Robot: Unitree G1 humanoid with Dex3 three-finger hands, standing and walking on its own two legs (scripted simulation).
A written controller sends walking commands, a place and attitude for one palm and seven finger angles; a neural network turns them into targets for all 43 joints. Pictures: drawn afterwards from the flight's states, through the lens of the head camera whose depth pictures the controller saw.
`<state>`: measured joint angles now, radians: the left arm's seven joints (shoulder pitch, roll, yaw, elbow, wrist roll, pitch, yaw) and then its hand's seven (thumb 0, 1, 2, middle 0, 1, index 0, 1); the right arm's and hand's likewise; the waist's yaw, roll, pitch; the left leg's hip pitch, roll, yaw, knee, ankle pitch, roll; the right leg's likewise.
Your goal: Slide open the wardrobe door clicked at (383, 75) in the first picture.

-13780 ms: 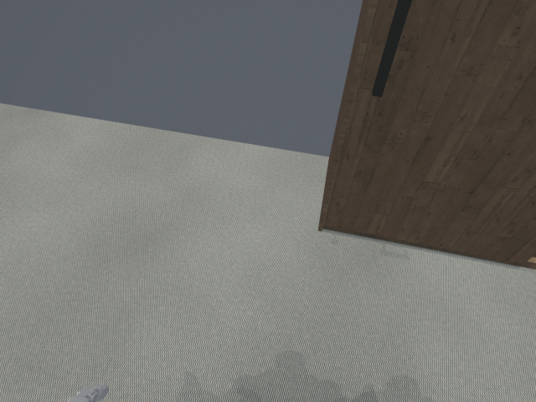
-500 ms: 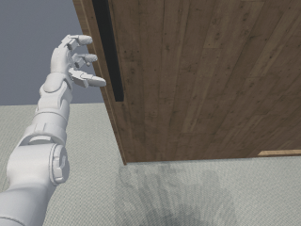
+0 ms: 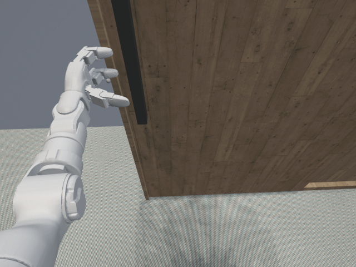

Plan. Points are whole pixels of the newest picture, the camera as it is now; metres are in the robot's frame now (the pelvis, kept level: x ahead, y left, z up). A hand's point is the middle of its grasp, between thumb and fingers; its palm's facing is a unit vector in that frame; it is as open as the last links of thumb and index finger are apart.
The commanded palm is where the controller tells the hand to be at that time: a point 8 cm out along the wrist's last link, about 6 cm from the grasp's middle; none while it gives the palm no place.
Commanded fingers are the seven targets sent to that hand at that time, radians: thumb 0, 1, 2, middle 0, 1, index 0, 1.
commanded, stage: move the hooked fingers beside the handle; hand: left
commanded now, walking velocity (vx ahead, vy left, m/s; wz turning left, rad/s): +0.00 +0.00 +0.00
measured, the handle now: (134, 67) +0.53 +0.09 +0.17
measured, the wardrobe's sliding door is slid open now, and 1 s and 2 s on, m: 0.00 0.00 0.00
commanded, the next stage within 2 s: feel for the door with the fingertips in 0.28 s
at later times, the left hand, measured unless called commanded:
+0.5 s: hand (112, 84) +0.48 +0.13 +0.16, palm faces -0.02 -1.00 +0.02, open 14.0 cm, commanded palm +0.45 +0.18 +0.16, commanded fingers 0.00 -0.50 0.30 -0.30 -1.20 -0.30 -1.20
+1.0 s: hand (132, 82) +0.49 +0.09 +0.16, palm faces +0.00 -1.00 +0.00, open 13.7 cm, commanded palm +0.46 +0.16 +0.16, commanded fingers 0.00 -0.50 0.30 -0.30 -1.20 -0.30 -1.20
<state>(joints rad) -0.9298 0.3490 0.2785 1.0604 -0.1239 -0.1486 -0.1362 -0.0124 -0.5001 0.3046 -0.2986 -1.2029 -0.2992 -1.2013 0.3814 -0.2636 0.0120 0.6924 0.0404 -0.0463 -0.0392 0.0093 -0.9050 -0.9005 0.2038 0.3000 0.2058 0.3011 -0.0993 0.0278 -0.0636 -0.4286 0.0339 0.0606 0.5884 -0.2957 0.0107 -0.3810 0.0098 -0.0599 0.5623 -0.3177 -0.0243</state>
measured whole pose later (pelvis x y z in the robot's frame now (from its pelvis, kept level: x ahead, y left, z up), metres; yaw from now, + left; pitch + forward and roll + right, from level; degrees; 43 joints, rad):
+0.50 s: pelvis +0.00 +0.00 +0.00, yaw +0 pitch +8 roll -1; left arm -0.94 0.34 0.25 1.08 -0.15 -0.15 -0.14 -0.01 -0.50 0.30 -0.29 -1.20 -0.29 -1.20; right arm 0.39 -0.27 0.01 0.69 0.04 -0.04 -0.04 0.01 -0.91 -0.90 0.20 0.30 0.21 0.30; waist -0.10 0.03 -0.05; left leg -0.45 0.03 0.05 0.60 -0.29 0.01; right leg -0.40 0.01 -0.07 0.58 -0.32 -0.03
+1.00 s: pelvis -0.01 -0.01 +0.00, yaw +0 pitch +9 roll +0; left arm -0.99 0.28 0.27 1.11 -0.08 -0.18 -0.03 -0.01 -0.50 0.30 -0.34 -1.22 -0.35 -1.23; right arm 0.39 -0.25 0.01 0.69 0.02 -0.05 -0.03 0.01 -0.91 -0.90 0.20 0.30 0.21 0.30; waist -0.12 0.03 -0.05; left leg -0.46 0.04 0.06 0.60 -0.29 0.00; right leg -0.42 0.02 -0.06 0.59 -0.32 -0.04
